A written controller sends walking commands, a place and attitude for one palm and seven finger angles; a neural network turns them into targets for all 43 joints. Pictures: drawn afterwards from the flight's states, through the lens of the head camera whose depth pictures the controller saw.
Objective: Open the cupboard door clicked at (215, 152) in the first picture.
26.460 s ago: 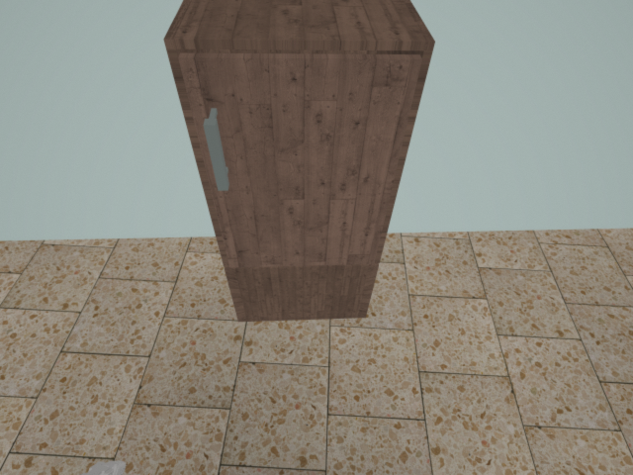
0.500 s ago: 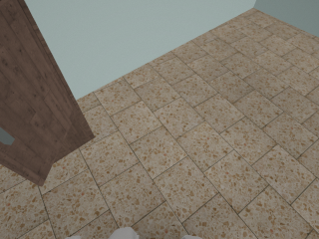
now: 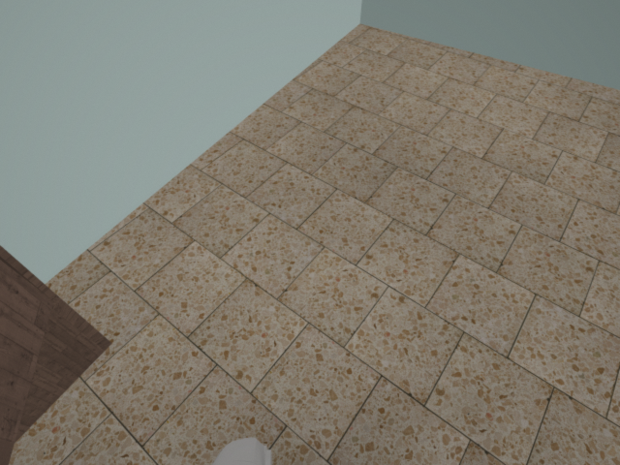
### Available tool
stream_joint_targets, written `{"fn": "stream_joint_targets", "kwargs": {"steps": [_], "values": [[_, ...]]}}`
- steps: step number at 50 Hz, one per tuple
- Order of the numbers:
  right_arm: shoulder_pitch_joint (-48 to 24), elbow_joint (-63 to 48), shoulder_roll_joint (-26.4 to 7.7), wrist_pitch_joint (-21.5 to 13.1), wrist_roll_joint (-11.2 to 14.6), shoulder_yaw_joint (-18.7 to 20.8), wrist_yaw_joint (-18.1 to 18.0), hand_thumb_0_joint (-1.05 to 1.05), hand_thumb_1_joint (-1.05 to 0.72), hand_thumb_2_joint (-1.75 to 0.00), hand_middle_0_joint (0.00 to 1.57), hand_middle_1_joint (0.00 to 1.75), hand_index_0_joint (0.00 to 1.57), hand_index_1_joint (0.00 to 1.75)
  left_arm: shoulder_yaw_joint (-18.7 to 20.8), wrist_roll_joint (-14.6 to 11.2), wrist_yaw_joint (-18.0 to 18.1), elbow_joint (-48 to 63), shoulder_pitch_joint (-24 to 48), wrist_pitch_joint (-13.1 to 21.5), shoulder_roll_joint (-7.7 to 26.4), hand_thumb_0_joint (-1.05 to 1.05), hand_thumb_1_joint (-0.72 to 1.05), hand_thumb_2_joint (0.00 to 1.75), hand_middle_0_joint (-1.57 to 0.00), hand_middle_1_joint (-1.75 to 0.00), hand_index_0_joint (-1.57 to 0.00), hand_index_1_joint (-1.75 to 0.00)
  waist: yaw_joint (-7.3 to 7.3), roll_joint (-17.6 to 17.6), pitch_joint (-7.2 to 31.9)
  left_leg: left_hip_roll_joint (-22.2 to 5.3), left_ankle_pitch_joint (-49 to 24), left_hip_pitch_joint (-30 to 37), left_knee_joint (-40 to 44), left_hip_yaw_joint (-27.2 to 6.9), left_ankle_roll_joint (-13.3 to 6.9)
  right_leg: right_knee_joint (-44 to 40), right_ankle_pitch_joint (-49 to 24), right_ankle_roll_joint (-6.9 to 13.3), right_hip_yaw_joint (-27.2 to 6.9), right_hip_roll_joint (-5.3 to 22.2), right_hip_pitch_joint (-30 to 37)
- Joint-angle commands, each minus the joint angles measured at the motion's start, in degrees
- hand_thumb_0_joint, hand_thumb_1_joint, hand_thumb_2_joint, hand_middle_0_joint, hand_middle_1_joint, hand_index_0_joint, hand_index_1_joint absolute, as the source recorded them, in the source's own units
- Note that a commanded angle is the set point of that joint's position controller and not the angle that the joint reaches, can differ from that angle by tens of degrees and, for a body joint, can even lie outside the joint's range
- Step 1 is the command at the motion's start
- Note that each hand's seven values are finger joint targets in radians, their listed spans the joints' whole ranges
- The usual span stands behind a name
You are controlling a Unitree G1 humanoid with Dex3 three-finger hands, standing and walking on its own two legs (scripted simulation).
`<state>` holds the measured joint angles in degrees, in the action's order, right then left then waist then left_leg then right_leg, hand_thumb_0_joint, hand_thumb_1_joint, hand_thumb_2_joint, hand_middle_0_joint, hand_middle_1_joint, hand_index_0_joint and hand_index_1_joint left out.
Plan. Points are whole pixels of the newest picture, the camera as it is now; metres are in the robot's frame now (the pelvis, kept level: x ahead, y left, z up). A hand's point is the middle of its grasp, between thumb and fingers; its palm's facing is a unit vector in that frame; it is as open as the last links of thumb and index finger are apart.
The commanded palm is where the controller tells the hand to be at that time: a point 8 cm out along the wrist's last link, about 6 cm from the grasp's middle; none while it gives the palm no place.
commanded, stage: walk to a spot facing it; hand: left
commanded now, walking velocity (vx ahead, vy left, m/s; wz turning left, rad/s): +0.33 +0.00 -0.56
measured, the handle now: out of the picture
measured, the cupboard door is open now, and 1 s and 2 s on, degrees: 42 42 42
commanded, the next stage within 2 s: turn to face it in 1.16 s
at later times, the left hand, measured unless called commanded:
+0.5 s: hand (246, 323) +0.35 +0.14 -0.15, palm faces -0.35 -0.92 -0.20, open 7.4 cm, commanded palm none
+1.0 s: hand (286, 276) +0.48 +0.08 -0.19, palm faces -0.37 -0.91 -0.18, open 7.3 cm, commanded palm none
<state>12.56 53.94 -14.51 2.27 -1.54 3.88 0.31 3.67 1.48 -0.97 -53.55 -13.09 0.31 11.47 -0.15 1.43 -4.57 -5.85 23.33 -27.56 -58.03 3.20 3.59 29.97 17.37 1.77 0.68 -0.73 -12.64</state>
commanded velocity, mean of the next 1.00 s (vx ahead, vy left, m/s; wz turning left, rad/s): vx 0.36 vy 0.00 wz -0.31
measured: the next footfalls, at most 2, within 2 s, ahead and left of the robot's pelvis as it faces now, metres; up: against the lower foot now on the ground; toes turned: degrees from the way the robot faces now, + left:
left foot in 0.18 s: +0.18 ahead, +0.14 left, +0.00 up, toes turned -3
right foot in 0.58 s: +0.27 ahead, -0.18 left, +0.00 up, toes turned -26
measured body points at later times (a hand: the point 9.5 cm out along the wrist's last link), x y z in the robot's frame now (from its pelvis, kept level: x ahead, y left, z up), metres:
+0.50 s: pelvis +0.17 -0.01 +0.01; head +0.21 -0.02 +0.45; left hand +0.37 +0.19 -0.13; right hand +0.05 -0.21 -0.14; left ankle +0.14 +0.14 -0.74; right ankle +0.22 -0.16 -0.70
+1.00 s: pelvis +0.38 -0.09 -0.01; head +0.41 -0.08 +0.44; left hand +0.50 +0.13 -0.17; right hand +0.35 -0.33 -0.14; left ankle +0.47 +0.00 -0.74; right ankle +0.26 -0.16 -0.67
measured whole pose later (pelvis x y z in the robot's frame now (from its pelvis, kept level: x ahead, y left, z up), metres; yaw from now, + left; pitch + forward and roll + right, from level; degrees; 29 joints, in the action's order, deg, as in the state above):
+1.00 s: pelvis +0.38 -0.09 -0.01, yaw -24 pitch +0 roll +0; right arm 13.0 55.1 -9.0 -4.6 -2.9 2.2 -0.1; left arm 4.1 1.5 -1.4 -61.8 -15.4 0.3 12.7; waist -0.6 -1.8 -2.4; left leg -5.4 15.7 -19.6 -35.8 9.2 -0.9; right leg 62.4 24.3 2.0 1.7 0.9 -20.4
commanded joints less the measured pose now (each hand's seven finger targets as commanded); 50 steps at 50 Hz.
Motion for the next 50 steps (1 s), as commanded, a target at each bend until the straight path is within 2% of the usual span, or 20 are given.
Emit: {"fn": "stream_joint_targets", "kwargs": {"steps": [1, 5, 7, 8, 9, 10, 13, 17, 24, 26, 27, 28, 29, 31, 34, 43, 44, 45, 46, 50], "values": [[-5.09, -7.19, -2.13, -3.24, 0.29, 0.86, 0.64, 0.00, -0.90, -0.90, 0.20, 0.30, 0.20, 0.30, 3.24, -0.04, 0.48, 2.04, -2.86, 2.08, 12.09, 0.00, 0.90, 0.90, -0.20, -0.30, -0.20, -0.30, 1.63, -8.69, 2.11, 1.49, -4.72, -3.47, 9.62, 0.09, 0.39, -15.99, 0.69, 9.79, -17.34, 12.68, 3.25], [-4.61, -7.64, -2.22, -4.56, 0.46, 0.83, 0.38, 0.00, -0.90, -0.90, 0.20, 0.30, 0.20, 0.30, 3.58, -0.04, 0.10, 1.75, -2.23, 1.86, 12.10, 0.00, 0.90, 0.90, -0.20, -0.30, -0.20, -0.30, 0.77, -8.89, 0.98, 3.73, -5.99, 5.97, 20.61, 0.63, -0.35, -13.98, 3.67, 8.88, -18.44, 11.47, -1.29], [2.96, -5.05, -3.93, -5.51, 0.56, 1.12, -0.52, 0.00, -0.90, -0.90, 0.20, 0.30, 0.20, 0.30, 3.30, -0.17, 0.06, 2.09, -0.12, 1.75, 10.28, 0.00, 0.90, 0.90, -0.20, -0.30, -0.20, -0.30, -3.16, -4.54, 3.30, 3.43, -8.11, 21.73, 30.83, 0.02, -0.84, -6.30, 3.62, 6.07, -15.94, 7.73, -9.43], [10.51, -2.61, -8.71, -6.06, -0.15, 2.01, -1.49, 0.00, -0.90, -0.90, 0.20, 0.30, 0.20, 0.30, 2.62, -0.45, -0.40, 3.08, -0.04, 1.63, 7.03, 0.00, 0.90, 0.90, -0.20, -0.30, -0.20, -0.30, -6.36, 6.80, 7.26, -4.73, 1.72, 33.57, 36.07, -10.33, -3.74, 6.88, 5.13, 3.41, -10.82, 1.85, -18.15], [19.22, -1.31, -14.67, -6.30, -1.50, 3.17, -2.01, 0.00, -0.90, -0.90, 0.20, 0.30, 0.20, 0.30, 1.68, -0.87, -0.91, 4.78, -0.14, 1.64, 3.73, 0.00, 0.90, 0.90, -0.20, -0.30, -0.20, -0.30, -8.98, 20.70, 10.74, -22.11, 11.93, 39.53, 44.38, -32.35, -10.26, 28.33, 18.05, -0.15, -0.19, -4.66, -28.75], [19.31, -1.29, -14.23, -5.93, -1.17, 2.59, -2.26, 0.00, -0.90, -0.90, 0.20, 0.30, 0.20, 0.30, 2.09, -0.29, -1.31, 6.33, 3.68, 2.21, 5.63, 0.00, 0.90, 0.90, -0.20, -0.30, -0.20, -0.30, -8.72, 12.07, 7.46, -25.40, 14.77, 34.15, 47.68, -37.73, -14.04, 36.70, 15.56, 0.45, -4.24, 0.20, -31.75], [8.73, -3.29, -6.52, -6.48, -0.88, 0.55, -1.79, 0.00, -0.90, -0.90, 0.20, 0.30, 0.20, 0.30, 2.25, 0.45, -2.31, 4.23, 4.90, 1.89, 4.65, 0.00, 0.90, 0.90, -0.20, -0.30, -0.20, -0.30, -2.71, 7.51, -0.40, -18.12, 5.70, 19.27, 48.36, -20.09, -10.76, 43.40, 2.81, -0.46, -3.07, 6.11, -31.07], [10.67, -0.86, -5.08, -7.30, -0.58, 0.03, -1.89, 0.00, -0.90, -0.90, 0.20, 0.30, 0.20, 0.30, 0.88, 0.37, -3.19, 4.31, 6.10, 0.59, 1.64, 0.00, 0.90, 0.90, -0.20, -0.30, -0.20, -0.30, -1.81, 7.26, 3.22, -12.99, -14.10, 22.37, 45.89, -2.48, -8.98, 28.29, -1.87, -1.86, 1.17, 6.71, -25.56], [13.27, 1.94, -4.96, -5.95, -1.04, -0.14, -1.06, 0.00, -0.90, -0.90, 0.20, 0.30, 0.20, 0.30, 0.58, 0.39, -2.82, 5.13, 12.36, 0.33, 2.38, 0.00, 0.90, 0.90, -0.20, -0.30, -0.20, -0.30, -2.18, 6.58, 0.23, -13.59, -15.03, 18.60, 44.69, 4.52, -8.46, 9.23, -4.46, -0.59, 6.80, 3.80, -12.30], [12.48, 2.31, -5.57, -5.56, -0.80, -0.31, -1.04, 0.00, -0.90, -0.90, 0.20, 0.30, 0.20, 0.30, 1.14, 0.39, -2.40, 3.05, 6.27, 0.83, 4.25, 0.00, 0.90, 0.90, -0.20, -0.30, -0.20, -0.30, 1.53, 3.82, 3.51, -12.14, -23.36, 16.54, 34.62, 6.80, -6.78, 3.46, -3.87, 0.93, 8.54, 1.26, 0.76], [11.29, 2.27, -4.64, -5.62, -0.22, -0.57, -0.61, 0.00, -0.90, -0.90, 0.20, 0.30, 0.20, 0.30, 1.83, 0.55, -1.80, 0.02, -2.68, 1.53, 7.30, 0.00, 0.90, 0.90, -0.20, -0.30, -0.20, -0.30, 5.80, -1.79, 7.40, -8.89, -27.08, 9.21, 21.96, 10.22, -4.75, 1.01, -2.90, 3.27, 5.63, 1.97, 15.77], [10.36, 0.63, -1.30, -5.93, 0.90, -1.26, -0.15, 0.00, -0.90, -0.90, 0.20, 0.30, 0.20, 0.30, 3.92, 0.76, -0.72, -2.94, -13.24, 2.18, 14.03, 0.00, 0.90, 0.90, -0.20, -0.30, -0.20, -0.30, 10.18, -15.23, 14.30, -1.98, -11.40, -6.17, 2.21, 14.15, -2.04, -4.63, 3.61, 8.82, -15.07, 17.09, 31.07], [6.02, -1.92, -1.15, -5.93, 1.19, -1.07, -0.45, 0.00, -0.90, -0.90, 0.20, 0.30, 0.20, 0.30, 4.48, -0.87, -0.05, -3.90, -16.21, 1.97, 17.54, 0.00, 0.90, 0.90, -0.20, -0.30, -0.20, -0.30, 10.51, -18.76, 13.80, 1.70, 12.97, -15.24, -12.53, 6.76, -1.46, -13.75, -3.53, 13.76, -32.14, 26.97, 30.86], [3.11, -0.82, -1.84, -5.49, 0.70, -0.21, -0.66, 0.00, -0.90, -0.90, 0.20, 0.30, 0.20, 0.30, 3.16, -0.97, 0.96, -1.80, -6.89, 1.84, 13.04, 0.00, 0.90, 0.90, -0.20, -0.30, -0.20, -0.30, 5.72, -12.98, 6.74, -3.72, 3.76, -16.47, -15.94, -1.25, -1.42, -15.07, -1.07, 12.75, -24.42, 23.42, 17.16], [8.25, 2.87, 0.78, -3.59, -0.22, -0.37, -0.24, 0.00, -0.90, -0.90, 0.20, 0.30, 0.20, 0.30, 1.62, -0.22, 1.26, 0.44, 2.76, 2.36, 7.49, 0.00, 0.90, 0.90, -0.20, -0.30, -0.20, -0.30, -1.03, -10.24, 2.94, -4.71, -1.81, -2.60, -2.29, 0.19, -0.64, -17.71, -2.49, 9.02, -8.63, 16.74, -0.48], [8.57, 2.39, 0.07, -5.52, -0.27, 0.29, 0.64, 0.00, -0.90, -0.90, 0.20, 0.30, 0.20, 0.30, 2.02, -0.53, 0.41, -2.64, 0.69, 3.17, 7.52, 0.00, 0.90, 0.90, -0.20, -0.30, -0.20, -0.30, -3.71, -2.77, 1.96, 0.90, -13.05, 16.45, 27.98, 4.50, -1.38, -10.65, 2.76, 6.16, -4.56, 11.38, -4.44], [13.67, 4.12, -2.68, -5.91, -0.52, 0.90, 0.21, 0.00, -0.90, -0.90, 0.20, 0.30, 0.20, 0.30, 1.63, -0.54, 0.24, -2.14, 1.08, 2.95, 5.95, 0.00, 0.90, 0.90, -0.20, -0.30, -0.20, -0.30, -5.97, 3.29, 3.53, -1.55, -8.36, 24.16, 31.19, -0.05, -3.09, -0.88, 2.01, 4.54, -2.42, 8.02, -9.19], [20.46, 5.61, -8.46, -6.23, -1.55, 2.15, -0.37, 0.00, -0.90, -0.90, 0.20, 0.30, 0.20, 0.30, 0.94, -0.84, -0.13, -1.04, -0.37, 2.95, 2.38, 0.00, 0.90, 0.90, -0.20, -0.30, -0.20, -0.30, -7.94, 15.33, 6.81, -13.70, -0.02, 32.77, 38.10, -17.65, -8.28, 17.32, 7.04, 1.55, 3.76, 1.41, -19.52], [24.99, 5.81, -10.96, -5.79, -1.81, 2.48, -0.99, 0.00, -0.90, -0.90, 0.20, 0.30, 0.20, 0.30, 0.33, -0.66, -0.32, 1.33, 2.41, 3.40, 1.99, 0.00, 0.90, 0.90, -0.20, -0.30, -0.20, -0.30, -9.37, 16.18, 7.30, -22.56, 4.77, 34.65, 45.46, -32.22, -13.80, 32.79, 15.60, 0.72, 2.91, -1.64, -27.09], [13.15, 3.15, -3.40, -7.10, -1.08, 0.30, -1.49, 0.00, -0.90, -0.90, 0.20, 0.30, 0.20, 0.30, 0.79, 0.17, -1.22, -0.21, 5.77, 2.94, 2.61, 0.00, 0.90, 0.90, -0.20, -0.30, -0.20, -0.30, -3.29, 3.90, 0.95, -17.99, -5.35, 21.32, 47.81, -16.55, -11.09, 42.71, 0.41, -0.48, -2.50, 7.18, -29.50]]}}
